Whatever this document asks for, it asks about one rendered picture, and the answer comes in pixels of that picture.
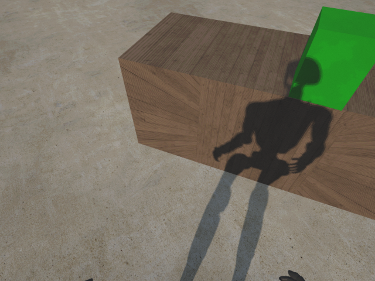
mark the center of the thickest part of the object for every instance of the carton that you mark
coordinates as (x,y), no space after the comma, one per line
(338,55)

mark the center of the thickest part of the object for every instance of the pedestal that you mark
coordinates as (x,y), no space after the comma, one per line
(217,93)

